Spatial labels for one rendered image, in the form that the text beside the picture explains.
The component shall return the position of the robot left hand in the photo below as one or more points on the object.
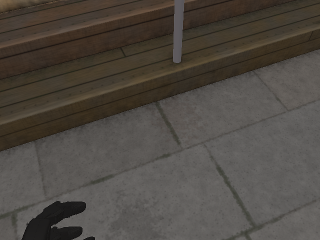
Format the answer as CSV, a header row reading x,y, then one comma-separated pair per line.
x,y
39,228

